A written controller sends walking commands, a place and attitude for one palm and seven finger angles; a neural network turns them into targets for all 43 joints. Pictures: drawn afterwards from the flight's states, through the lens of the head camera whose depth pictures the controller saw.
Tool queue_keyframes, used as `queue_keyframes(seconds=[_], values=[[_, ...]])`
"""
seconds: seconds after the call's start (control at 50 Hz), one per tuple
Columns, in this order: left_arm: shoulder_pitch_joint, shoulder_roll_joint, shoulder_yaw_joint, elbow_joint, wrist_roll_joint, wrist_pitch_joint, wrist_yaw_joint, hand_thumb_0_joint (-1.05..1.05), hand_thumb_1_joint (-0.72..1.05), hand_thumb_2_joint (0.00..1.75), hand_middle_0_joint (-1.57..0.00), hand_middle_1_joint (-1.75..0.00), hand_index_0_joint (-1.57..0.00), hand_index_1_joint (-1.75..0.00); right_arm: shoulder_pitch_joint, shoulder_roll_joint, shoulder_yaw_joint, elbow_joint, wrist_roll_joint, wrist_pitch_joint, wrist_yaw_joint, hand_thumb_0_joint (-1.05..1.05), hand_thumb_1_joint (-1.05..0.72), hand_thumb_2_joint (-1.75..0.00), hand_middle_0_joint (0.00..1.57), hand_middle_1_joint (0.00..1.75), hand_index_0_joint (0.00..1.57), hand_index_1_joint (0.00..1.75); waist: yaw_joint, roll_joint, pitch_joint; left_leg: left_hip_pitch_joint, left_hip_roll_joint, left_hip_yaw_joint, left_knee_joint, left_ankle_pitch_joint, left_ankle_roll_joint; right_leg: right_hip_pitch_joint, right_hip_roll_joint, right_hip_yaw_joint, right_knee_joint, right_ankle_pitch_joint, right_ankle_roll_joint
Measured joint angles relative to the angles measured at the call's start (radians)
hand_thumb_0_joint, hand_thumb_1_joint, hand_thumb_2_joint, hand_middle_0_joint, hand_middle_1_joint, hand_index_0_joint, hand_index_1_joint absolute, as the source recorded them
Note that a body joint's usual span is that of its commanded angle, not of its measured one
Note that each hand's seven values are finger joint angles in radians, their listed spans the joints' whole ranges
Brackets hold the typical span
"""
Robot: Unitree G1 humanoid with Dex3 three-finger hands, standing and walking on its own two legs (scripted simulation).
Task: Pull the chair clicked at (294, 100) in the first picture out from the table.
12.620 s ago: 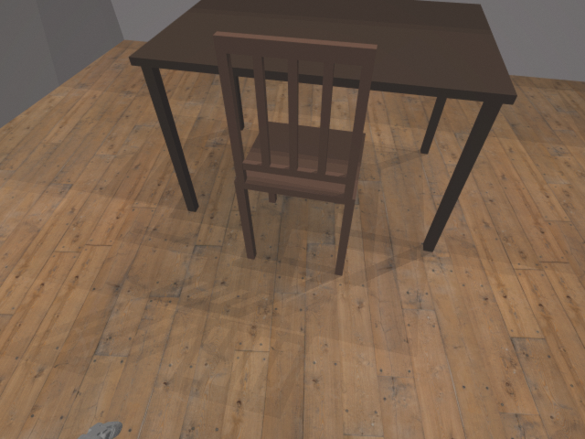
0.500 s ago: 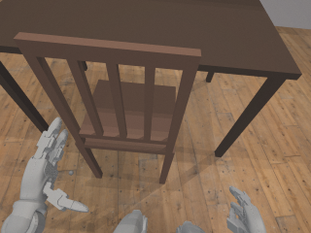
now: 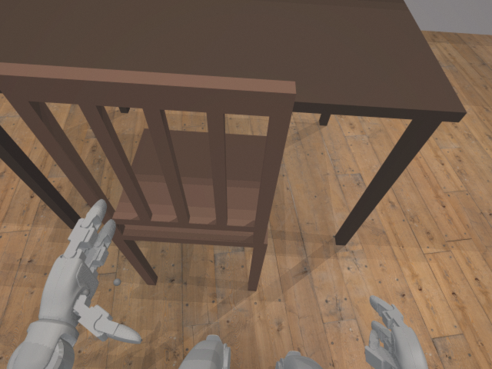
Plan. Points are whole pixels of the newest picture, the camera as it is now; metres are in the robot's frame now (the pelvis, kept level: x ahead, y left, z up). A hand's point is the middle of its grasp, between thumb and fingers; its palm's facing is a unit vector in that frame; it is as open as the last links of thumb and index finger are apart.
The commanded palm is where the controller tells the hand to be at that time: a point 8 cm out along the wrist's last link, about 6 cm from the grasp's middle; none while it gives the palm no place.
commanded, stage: raise the hand toward the chair's back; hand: left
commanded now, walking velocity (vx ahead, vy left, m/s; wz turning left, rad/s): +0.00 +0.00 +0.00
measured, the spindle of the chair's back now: (172, 175) +0.45 +0.17 +0.01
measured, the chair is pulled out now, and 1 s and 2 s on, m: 0.00 0.00 0.00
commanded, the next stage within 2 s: aim the fingers beside a spindle in 0.02 s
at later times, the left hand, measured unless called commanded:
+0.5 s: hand (134, 265) +0.26 +0.19 +0.03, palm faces +0.01 -1.00 -0.05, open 17.0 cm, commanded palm +0.24 +0.24 +0.03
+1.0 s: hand (152, 267) +0.27 +0.16 +0.01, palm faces -0.03 -1.00 -0.02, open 17.0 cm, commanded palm +0.26 +0.22 +0.01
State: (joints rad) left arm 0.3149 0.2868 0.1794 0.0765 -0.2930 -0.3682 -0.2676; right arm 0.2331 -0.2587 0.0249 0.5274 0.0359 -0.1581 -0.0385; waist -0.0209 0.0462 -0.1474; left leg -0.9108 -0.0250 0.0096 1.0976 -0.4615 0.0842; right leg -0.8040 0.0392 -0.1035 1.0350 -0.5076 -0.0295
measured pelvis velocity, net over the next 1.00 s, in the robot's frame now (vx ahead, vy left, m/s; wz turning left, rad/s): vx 0.00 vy -0.01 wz -0.01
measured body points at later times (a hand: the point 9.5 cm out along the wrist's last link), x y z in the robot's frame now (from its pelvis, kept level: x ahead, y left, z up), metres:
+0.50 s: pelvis +0.01 -0.02 -0.01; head +0.09 -0.01 +0.44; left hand +0.26 +0.24 +0.03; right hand +0.18 -0.26 -0.09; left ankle +0.04 +0.06 -0.66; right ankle +0.00 -0.11 -0.66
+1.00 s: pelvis +0.00 -0.01 -0.02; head +0.09 +0.00 +0.42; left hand +0.27 +0.22 +0.01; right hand +0.17 -0.25 -0.11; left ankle +0.04 +0.06 -0.66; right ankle +0.00 -0.11 -0.66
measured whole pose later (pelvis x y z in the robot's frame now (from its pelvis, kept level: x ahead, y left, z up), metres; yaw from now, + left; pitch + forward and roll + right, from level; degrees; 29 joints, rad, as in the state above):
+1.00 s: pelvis +0.00 -0.01 -0.02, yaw +0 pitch +19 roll -3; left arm 0.18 0.24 0.12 0.18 -0.26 -0.44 -0.22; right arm 0.21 -0.26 0.02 0.54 0.02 -0.11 -0.02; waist -0.02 0.05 -0.17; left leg -1.04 -0.02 0.01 1.20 -0.51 0.07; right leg -0.94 0.04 -0.11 1.16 -0.56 -0.05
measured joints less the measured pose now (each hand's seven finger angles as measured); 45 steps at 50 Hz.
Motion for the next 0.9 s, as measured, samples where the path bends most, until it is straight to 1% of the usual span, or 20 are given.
queue_keyframes(seconds=[0.06, 0.14, 0.2, 0.26, 0.3, 0.44, 0.5, 0.6, 0.68, 0.78, 0.9], values=[[0.012, -0.004, 0.000, -0.018, -0.004, -0.022, 0.007, -0.01, -0.50, 0.30, -0.06, -0.08, -0.06, -0.08, -0.002, 0.007, 0.002, 0.000, -0.002, -0.004, -0.002, 0.01, -0.90, -0.90, 0.20, 0.30, 0.21, 0.30, 0.003, -0.002, -0.006, 0.008, 0.002, -0.001, -0.006, -0.002, -0.004, 0.007, 0.002, 0.000, -0.005, -0.002, -0.004], [-0.013, -0.010, 0.016, 0.002, -0.005, -0.049, 0.014, -0.01, -0.50, 0.30, -0.06, -0.08, -0.06, -0.08, -0.011, 0.008, 0.004, 0.004, -0.004, -0.002, 0.000, 0.01, -0.90, -0.90, 0.20, 0.30, 0.21, 0.30, 0.007, -0.002, -0.010, -0.001, 0.002, -0.007, 0.006, -0.009, -0.010, -0.001, 0.003, -0.006, 0.008, -0.012, -0.011], [-0.037, -0.011, 0.017, 0.032, -0.005, -0.037, 0.003, -0.01, -0.50, 0.30, -0.06, -0.08, -0.06, -0.08, -0.017, 0.004, 0.005, 0.002, -0.002, 0.003, 0.001, 0.01, -0.90, -0.90, 0.20, 0.30, 0.21, 0.30, 0.007, 0.001, -0.008, -0.012, 0.002, -0.011, 0.016, -0.014, -0.014, -0.011, 0.003, -0.011, 0.020, -0.019, -0.014], [-0.045, -0.013, 0.004, 0.047, -0.003, -0.015, -0.015, -0.01, -0.50, 0.30, -0.06, -0.08, -0.06, -0.08, -0.018, 0.001, 0.004, 0.000, -0.001, 0.007, -0.001, 0.01, -0.90, -0.90, 0.20, 0.30, 0.21, 0.30, 0.007, 0.002, -0.007, -0.016, 0.004, -0.010, 0.020, -0.017, -0.016, -0.016, 0.005, -0.010, 0.025, -0.022, -0.017], [-0.045, -0.014, -0.002, 0.050, 0.000, -0.011, -0.020, -0.01, -0.50, 0.30, -0.06, -0.08, -0.06, -0.08, -0.017, 0.002, 0.003, 0.002, -0.001, 0.008, -0.004, 0.01, -0.90, -0.90, 0.20, 0.30, 0.21, 0.30, 0.006, 0.000, -0.006, -0.016, 0.007, -0.009, 0.020, -0.019, -0.018, -0.018, 0.007, -0.008, 0.026, -0.024, -0.019], [-0.073, -0.014, 0.019, 0.062, 0.001, -0.051, 0.003, -0.01, -0.50, 0.30, -0.06, -0.08, -0.06, -0.08, -0.014, 0.001, -0.004, 0.014, -0.006, 0.010, -0.002, 0.01, -0.90, -0.90, 0.20, 0.30, 0.21, 0.30, 0.000, -0.007, -0.006, -0.034, 0.012, -0.008, 0.036, -0.027, -0.024, -0.038, 0.012, -0.008, 0.044, -0.032, -0.026], [-0.085, -0.013, 0.024, 0.079, -0.002, -0.052, 0.001, -0.01, -0.50, 0.30, -0.06, -0.08, -0.06, -0.08, -0.013, -0.001, -0.006, 0.017, -0.004, 0.016, 0.002, 0.01, -0.90, -0.90, 0.20, 0.30, 0.21, 0.30, -0.002, -0.005, -0.009, -0.043, 0.012, -0.007, 0.043, -0.030, -0.024, -0.050, 0.012, -0.007, 0.053, -0.036, -0.026], [-0.089, -0.023, -0.005, 0.092, 0.000, -0.036, -0.005, -0.01, -0.50, 0.30, -0.06, -0.08, -0.06, -0.08, -0.009, -0.007, -0.009, 0.017, -0.003, 0.019, 0.003, 0.01, -0.90, -0.90, 0.20, 0.30, 0.21, 0.30, -0.003, 0.004, -0.010, -0.053, 0.011, -0.003, 0.049, -0.033, -0.022, -0.061, 0.010, -0.003, 0.062, -0.039, -0.024], [-0.086, -0.038, -0.028, 0.081, 0.012, -0.051, 0.014, -0.01, -0.50, 0.30, -0.06, -0.08, -0.06, -0.08, -0.010, -0.003, -0.009, 0.016, -0.007, 0.019, 0.004, 0.01, -0.90, -0.90, 0.20, 0.30, 0.21, 0.30, -0.004, 0.001, -0.013, -0.062, 0.011, 0.004, 0.055, -0.034, -0.020, -0.074, 0.009, 0.002, 0.073, -0.041, -0.022], [-0.112, -0.044, -0.030, 0.094, 0.030, -0.076, 0.048, -0.01, -0.50, 0.30, -0.06, -0.08, -0.06, -0.08, -0.018, -0.001, -0.007, 0.015, -0.013, 0.028, 0.011, 0.01, -0.90, -0.90, 0.20, 0.30, 0.21, 0.30, -0.003, -0.003, -0.016, -0.088, 0.010, 0.006, 0.076, -0.039, -0.018, -0.101, 0.007, 0.003, 0.098, -0.048, -0.022], [-0.144, -0.040, -0.026, 0.126, 0.028, -0.067, 0.047, -0.01, -0.50, 0.30, -0.06, -0.08, -0.06, -0.08, -0.027, 0.001, -0.002, 0.012, -0.012, 0.043, 0.015, 0.01, -0.90, -0.90, 0.20, 0.30, 0.21, 0.30, 0.001, -0.004, -0.016, -0.116, 0.010, 0.005, 0.100, -0.043, -0.016, -0.127, 0.005, 0.000, 0.121, -0.054, -0.021]])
